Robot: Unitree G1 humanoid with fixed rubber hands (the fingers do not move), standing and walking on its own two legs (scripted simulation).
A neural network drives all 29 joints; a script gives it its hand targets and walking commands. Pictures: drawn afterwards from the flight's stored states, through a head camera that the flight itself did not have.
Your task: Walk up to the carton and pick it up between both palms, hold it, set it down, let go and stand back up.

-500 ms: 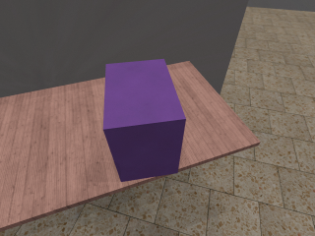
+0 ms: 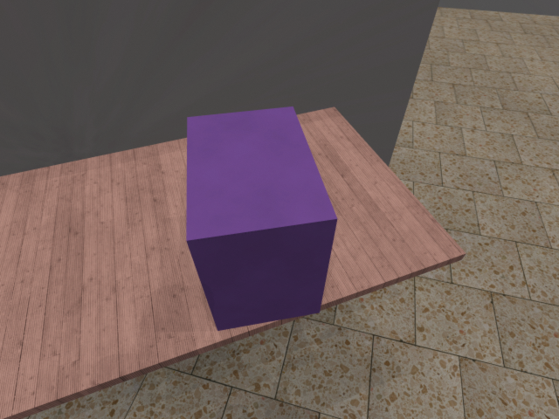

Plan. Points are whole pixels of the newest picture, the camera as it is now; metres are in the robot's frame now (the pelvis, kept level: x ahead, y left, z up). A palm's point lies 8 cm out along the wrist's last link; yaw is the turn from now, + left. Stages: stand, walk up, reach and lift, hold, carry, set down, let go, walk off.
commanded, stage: stand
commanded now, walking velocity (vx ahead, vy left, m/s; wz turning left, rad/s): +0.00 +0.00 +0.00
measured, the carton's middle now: (255, 218) +0.44 +0.04 +0.02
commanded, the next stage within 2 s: none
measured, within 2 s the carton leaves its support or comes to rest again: neither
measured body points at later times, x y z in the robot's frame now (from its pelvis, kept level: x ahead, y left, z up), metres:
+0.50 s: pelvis +0.01 +0.01 +0.00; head +0.00 +0.01 +0.45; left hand +0.01 +0.22 -0.16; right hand -0.03 -0.20 -0.16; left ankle -0.03 +0.10 -0.74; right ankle +0.01 -0.15 -0.74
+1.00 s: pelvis +0.01 +0.02 +0.00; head +0.01 +0.02 +0.45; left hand -0.01 +0.22 -0.17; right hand -0.04 -0.19 -0.16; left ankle -0.03 +0.10 -0.74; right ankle +0.01 -0.15 -0.74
